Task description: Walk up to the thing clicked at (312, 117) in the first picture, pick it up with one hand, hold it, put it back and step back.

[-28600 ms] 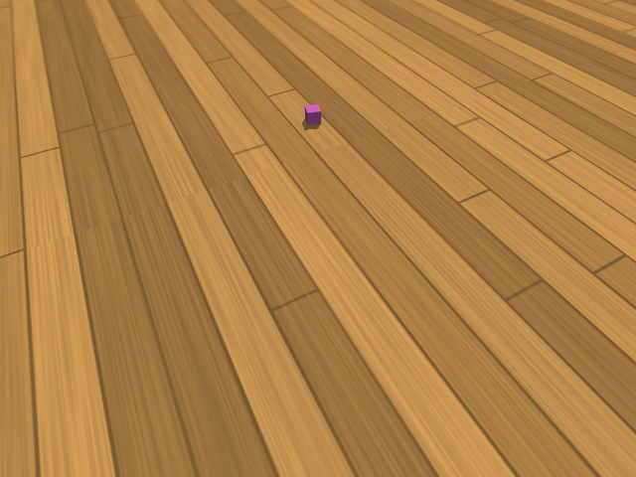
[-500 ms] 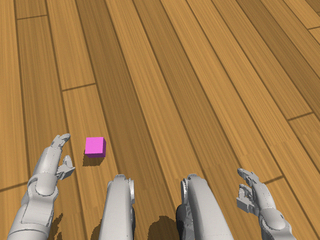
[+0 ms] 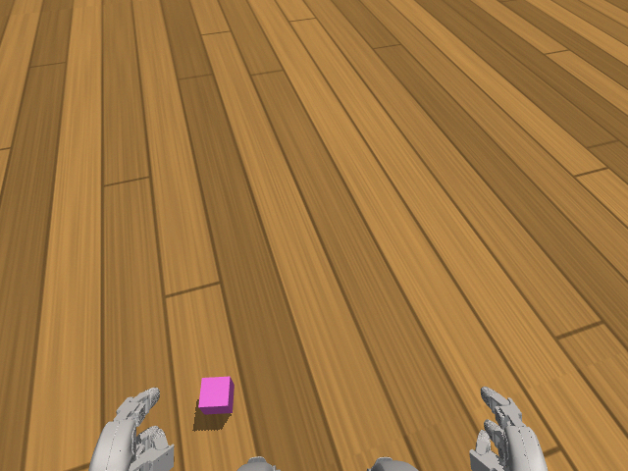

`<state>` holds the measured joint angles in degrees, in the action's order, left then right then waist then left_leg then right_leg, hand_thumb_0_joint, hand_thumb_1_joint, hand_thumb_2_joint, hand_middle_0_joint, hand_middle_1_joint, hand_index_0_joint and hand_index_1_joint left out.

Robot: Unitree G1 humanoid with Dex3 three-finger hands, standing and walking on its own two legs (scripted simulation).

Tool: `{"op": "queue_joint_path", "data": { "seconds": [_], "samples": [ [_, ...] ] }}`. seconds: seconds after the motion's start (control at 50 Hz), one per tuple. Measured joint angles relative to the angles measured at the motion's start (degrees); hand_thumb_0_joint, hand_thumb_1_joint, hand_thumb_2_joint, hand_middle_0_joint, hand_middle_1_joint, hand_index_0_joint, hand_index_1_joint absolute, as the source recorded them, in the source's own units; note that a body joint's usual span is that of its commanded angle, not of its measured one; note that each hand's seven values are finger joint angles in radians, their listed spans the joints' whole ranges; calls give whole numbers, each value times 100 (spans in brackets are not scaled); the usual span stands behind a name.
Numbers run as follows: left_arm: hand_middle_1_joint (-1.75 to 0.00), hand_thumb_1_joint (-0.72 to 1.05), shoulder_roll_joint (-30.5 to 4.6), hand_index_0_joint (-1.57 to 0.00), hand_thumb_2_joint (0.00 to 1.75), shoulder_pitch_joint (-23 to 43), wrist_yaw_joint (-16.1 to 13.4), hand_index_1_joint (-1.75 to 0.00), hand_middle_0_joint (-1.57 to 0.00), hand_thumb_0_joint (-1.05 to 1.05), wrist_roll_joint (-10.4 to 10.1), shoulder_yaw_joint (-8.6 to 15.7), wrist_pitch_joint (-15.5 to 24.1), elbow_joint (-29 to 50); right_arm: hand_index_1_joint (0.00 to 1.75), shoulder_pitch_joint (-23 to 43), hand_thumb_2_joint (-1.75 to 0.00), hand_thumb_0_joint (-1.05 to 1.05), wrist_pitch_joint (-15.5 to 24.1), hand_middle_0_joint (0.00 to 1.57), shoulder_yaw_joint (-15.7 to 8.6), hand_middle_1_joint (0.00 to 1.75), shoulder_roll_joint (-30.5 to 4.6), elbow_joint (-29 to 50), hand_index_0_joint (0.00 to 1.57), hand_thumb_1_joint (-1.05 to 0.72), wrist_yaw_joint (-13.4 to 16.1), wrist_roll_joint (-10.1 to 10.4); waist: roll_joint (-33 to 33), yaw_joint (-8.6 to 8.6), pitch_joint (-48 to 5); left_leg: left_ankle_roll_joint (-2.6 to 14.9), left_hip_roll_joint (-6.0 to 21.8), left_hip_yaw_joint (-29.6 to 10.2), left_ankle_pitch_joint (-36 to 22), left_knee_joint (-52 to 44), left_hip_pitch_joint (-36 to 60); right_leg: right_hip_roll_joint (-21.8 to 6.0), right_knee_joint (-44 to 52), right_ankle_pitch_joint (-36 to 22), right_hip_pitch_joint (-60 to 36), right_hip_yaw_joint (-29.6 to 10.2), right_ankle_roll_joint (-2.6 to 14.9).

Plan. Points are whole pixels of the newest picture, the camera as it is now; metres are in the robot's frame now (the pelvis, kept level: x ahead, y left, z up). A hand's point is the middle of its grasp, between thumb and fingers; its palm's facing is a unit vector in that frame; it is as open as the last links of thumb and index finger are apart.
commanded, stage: home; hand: left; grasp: from above
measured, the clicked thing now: (217, 395) +0.42 +0.26 -0.66
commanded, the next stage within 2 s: none
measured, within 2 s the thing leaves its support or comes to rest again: neither
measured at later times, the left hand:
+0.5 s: hand (166, 470) +0.16 +0.18 -0.03, palm faces +0.07 -0.98 -0.20, open 7.4 cm
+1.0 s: hand out of the picture +0.15 +0.18 -0.03, palm faces +0.05 -0.98 -0.21, open 7.4 cm
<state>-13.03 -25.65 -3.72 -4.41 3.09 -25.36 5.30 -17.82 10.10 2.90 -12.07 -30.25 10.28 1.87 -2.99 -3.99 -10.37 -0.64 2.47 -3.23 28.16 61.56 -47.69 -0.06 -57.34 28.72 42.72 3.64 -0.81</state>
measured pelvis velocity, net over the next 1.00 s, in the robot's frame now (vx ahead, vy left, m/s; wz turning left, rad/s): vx -0.01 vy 0.00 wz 0.01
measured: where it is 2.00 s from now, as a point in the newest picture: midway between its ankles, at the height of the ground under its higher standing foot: outside the picture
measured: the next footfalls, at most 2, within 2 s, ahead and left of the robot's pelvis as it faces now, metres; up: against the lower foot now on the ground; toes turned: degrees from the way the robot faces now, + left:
none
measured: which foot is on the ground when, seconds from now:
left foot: down 0.00-1.00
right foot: down 0.00-1.00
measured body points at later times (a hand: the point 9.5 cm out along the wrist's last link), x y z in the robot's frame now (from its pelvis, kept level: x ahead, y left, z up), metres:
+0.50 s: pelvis +0.00 +0.00 +0.01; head +0.02 +0.00 +0.46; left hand +0.16 +0.23 -0.02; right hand +0.18 -0.25 -0.05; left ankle +0.02 +0.12 -0.67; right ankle -0.01 -0.13 -0.67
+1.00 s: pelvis -0.01 +0.00 +0.01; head +0.00 +0.00 +0.46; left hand +0.14 +0.23 -0.02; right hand +0.15 -0.25 -0.05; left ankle +0.02 +0.12 -0.67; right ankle -0.01 -0.13 -0.67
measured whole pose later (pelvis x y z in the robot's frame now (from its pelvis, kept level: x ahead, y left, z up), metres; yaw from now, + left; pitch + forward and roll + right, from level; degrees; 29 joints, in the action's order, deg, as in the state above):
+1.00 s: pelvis -0.01 +0.00 +0.01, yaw +0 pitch +9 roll -3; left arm -13.2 -28.7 -1.1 -3.3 1.9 -25.4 6.5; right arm -17.1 14.4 2.0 -12.8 -31.5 10.3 0.5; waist -2.7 -2.4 -8.8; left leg -0.6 2.0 -2.8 25.9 57.3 -40.4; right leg -0.5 -53.8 26.9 35.9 3.3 -0.9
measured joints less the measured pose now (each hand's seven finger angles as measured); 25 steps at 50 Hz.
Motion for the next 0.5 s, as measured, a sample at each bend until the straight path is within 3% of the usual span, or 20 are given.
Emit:
{"op": "queue_joint_path", "data": {
  "seconds": [0.16, 0.5],
  "samples": [
    [-30, 91, 46, -20, 90, -445, 156, -30, -20, 1, 28, -85, -27, 312, 30, 23, -90, 1, 179, 20, -99, 30, -70, 58, 21, -90, 44, -58, -35, 91, -27, 3, -32, 25, -69, -394, 575, -32, 373, -55, -566, -9, -6],
    [-30, 91, 26, -20, 90, -294, 263, -30, -20, 2, 131, -114, 27, 113, 30, 225, -90, 1, 363, 20, -82, 30, -67, -65, 21, -90, -22, -152, 64, 188, 130, -24, -56, -4, -124, -460, 779, -52, 390, -69, -763, 20, 16]
  ]
}}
